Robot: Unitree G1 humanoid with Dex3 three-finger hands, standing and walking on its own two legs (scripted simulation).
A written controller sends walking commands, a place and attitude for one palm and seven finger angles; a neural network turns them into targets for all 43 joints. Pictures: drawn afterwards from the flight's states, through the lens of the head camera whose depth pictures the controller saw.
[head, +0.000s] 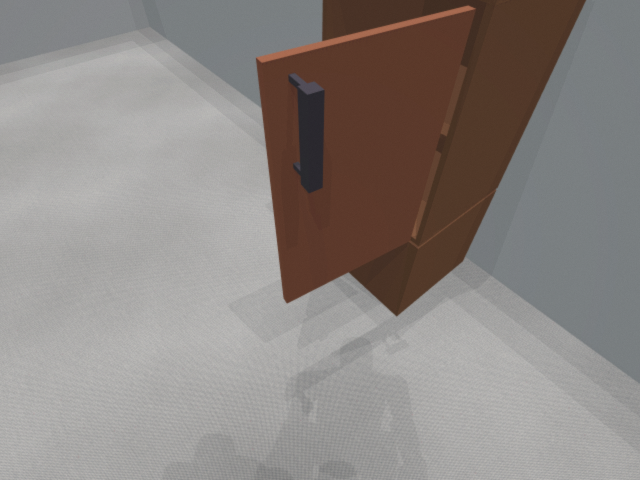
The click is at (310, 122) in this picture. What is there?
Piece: cupboard door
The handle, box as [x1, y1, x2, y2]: [288, 73, 324, 192]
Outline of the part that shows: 292,73 288,74 289,81 297,88 298,93 300,162 293,163 293,167 301,176 301,184 308,192 322,187 324,90 315,82 306,83 296,74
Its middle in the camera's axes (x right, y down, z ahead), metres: -0.03 -0.16 +0.58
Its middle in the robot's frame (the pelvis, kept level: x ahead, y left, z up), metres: +0.56 +0.06 +0.14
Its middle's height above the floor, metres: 0.91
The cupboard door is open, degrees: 82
